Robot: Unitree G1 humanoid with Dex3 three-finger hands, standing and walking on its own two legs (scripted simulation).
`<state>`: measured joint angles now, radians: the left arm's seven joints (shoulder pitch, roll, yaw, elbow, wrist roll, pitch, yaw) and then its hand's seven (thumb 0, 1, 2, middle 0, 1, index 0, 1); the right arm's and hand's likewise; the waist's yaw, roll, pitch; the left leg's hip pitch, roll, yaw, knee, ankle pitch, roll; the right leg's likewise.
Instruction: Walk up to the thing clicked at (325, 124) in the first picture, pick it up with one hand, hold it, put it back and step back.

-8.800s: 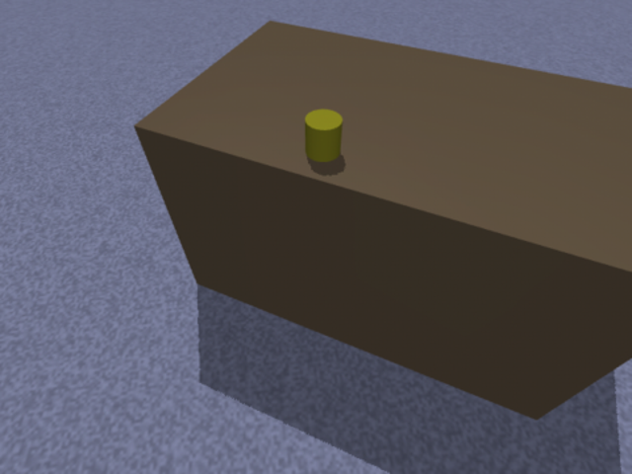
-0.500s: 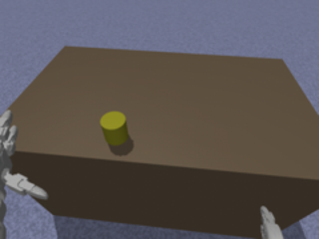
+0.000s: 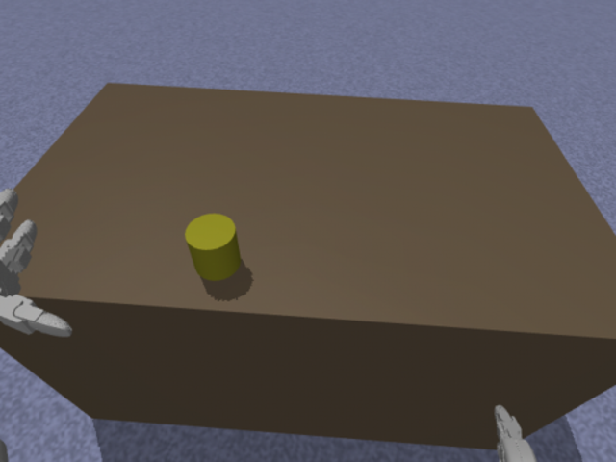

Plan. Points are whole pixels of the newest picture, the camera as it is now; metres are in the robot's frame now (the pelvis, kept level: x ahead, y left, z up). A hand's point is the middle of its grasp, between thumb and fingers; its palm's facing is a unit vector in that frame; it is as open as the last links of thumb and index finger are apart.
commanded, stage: go down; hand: left
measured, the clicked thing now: (214, 247) +0.46 +0.19 -0.03
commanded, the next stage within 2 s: none
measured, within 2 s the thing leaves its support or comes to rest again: neither
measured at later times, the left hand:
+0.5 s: hand (38, 239) +0.34 +0.36 +0.11, palm faces +0.15 -0.99 +0.00, open 17.6 cm
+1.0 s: hand (36, 227) +0.36 +0.37 +0.11, palm faces +0.15 -0.99 +0.00, open 17.5 cm
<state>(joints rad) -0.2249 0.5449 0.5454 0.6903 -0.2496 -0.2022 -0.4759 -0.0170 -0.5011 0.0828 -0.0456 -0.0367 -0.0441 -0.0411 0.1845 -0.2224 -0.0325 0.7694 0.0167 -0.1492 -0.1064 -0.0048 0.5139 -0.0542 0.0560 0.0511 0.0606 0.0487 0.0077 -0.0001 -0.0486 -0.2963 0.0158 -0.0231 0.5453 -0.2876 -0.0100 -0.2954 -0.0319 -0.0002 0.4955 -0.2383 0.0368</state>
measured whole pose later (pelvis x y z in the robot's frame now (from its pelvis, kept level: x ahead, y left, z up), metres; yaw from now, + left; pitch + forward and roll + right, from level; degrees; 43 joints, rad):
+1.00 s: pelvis +0.01 +0.00 -0.02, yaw +0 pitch +10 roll -2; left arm -0.50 0.77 0.62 1.01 -0.24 -0.17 -0.64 -0.02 -0.57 0.08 -0.05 -0.06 -0.05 -0.06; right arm 0.19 -0.22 0.04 0.70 0.00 -0.23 -0.14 0.00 0.51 -0.06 0.06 0.05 0.06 0.05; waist -0.05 -0.01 -0.13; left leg -0.52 0.03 -0.04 0.71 -0.37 -0.01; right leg -0.50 -0.02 -0.02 0.63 -0.31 0.04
